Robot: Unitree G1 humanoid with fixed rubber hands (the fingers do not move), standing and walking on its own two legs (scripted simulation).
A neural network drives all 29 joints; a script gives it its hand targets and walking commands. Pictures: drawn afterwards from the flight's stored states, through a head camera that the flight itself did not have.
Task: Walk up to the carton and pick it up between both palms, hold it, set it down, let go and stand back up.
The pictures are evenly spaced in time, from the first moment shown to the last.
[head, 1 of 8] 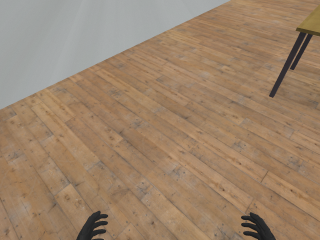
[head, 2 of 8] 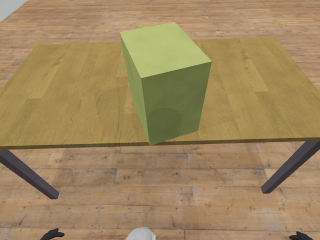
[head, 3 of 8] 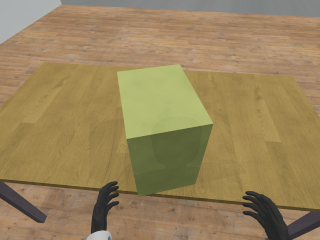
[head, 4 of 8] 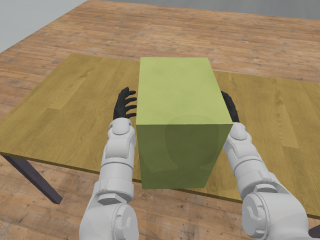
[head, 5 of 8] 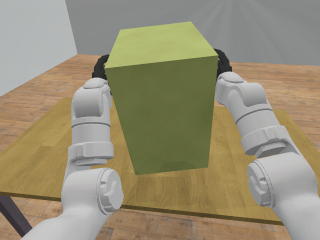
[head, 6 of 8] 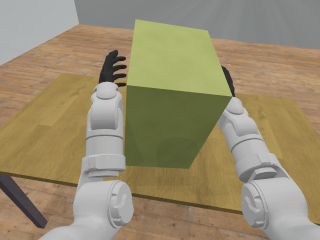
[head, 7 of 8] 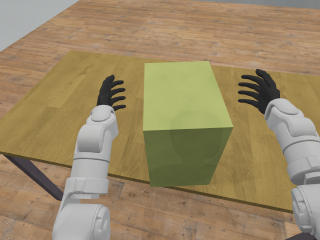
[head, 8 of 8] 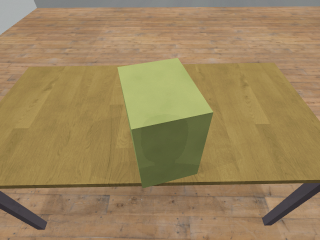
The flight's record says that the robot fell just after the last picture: no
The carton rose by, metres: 0.25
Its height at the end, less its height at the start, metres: +0.00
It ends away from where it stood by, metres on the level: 0.01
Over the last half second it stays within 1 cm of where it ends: yes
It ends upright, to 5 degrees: yes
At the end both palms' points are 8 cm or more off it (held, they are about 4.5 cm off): yes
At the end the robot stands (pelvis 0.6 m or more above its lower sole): yes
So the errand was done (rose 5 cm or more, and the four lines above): yes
